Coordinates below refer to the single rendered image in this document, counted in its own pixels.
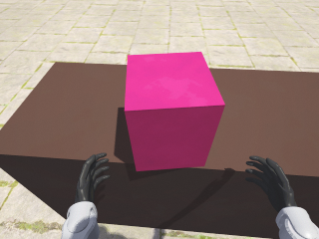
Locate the right robot forearm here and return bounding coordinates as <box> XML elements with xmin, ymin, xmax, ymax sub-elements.
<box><xmin>275</xmin><ymin>206</ymin><xmax>319</xmax><ymax>239</ymax></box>

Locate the carton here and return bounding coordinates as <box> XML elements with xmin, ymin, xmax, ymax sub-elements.
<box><xmin>125</xmin><ymin>52</ymin><xmax>225</xmax><ymax>171</ymax></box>

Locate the left robot forearm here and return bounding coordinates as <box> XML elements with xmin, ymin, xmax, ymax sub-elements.
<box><xmin>61</xmin><ymin>201</ymin><xmax>100</xmax><ymax>239</ymax></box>

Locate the robot right hand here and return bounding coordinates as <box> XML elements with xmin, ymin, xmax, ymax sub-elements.
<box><xmin>245</xmin><ymin>155</ymin><xmax>298</xmax><ymax>213</ymax></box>

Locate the robot left hand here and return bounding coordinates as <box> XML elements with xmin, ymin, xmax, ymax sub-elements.
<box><xmin>74</xmin><ymin>152</ymin><xmax>110</xmax><ymax>203</ymax></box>

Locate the pedestal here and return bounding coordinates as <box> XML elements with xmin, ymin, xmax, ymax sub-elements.
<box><xmin>0</xmin><ymin>62</ymin><xmax>319</xmax><ymax>239</ymax></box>

